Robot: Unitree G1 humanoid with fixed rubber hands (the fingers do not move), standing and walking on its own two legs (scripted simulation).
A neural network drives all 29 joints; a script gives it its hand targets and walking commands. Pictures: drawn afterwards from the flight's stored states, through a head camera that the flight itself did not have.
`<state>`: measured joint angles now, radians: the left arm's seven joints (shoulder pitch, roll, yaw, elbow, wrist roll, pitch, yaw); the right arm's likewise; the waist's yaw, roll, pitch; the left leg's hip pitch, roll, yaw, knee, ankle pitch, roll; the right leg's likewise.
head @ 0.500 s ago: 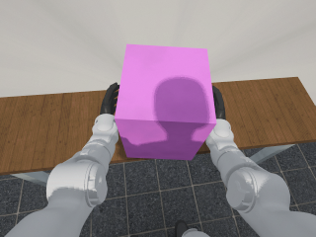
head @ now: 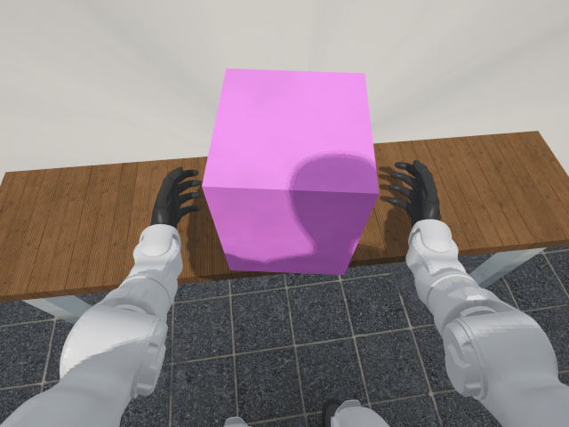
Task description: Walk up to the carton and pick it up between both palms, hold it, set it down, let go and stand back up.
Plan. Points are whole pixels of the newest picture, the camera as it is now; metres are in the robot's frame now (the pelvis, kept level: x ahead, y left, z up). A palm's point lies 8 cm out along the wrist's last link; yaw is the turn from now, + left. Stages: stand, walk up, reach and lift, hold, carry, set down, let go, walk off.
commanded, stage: set down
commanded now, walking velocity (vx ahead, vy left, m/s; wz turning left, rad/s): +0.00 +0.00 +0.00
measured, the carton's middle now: (290, 181) +0.47 -0.03 +0.01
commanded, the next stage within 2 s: none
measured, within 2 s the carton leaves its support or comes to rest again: neither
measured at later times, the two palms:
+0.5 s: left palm (145, 251) +0.37 +0.19 +0.01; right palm (413, 242) +0.35 -0.19 +0.02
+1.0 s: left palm (137, 300) +0.30 +0.20 +0.01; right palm (430, 286) +0.28 -0.20 +0.01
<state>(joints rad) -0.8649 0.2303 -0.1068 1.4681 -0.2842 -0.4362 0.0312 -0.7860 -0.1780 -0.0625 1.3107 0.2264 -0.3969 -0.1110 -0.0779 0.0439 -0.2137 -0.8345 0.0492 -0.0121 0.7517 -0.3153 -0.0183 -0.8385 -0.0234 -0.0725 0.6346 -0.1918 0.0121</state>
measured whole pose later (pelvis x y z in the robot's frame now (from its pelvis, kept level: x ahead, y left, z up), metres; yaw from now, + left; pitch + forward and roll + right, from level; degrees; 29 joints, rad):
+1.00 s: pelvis +0.03 +0.00 +0.03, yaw +0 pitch +4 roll -2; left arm -0.13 0.23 -0.10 0.70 -0.22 -0.33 -0.04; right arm -0.12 -0.08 -0.04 0.77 0.18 -0.40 -0.13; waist -0.03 0.01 0.00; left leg -0.31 0.05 0.00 0.56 -0.31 -0.02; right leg -0.31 -0.01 -0.06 0.43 -0.18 0.02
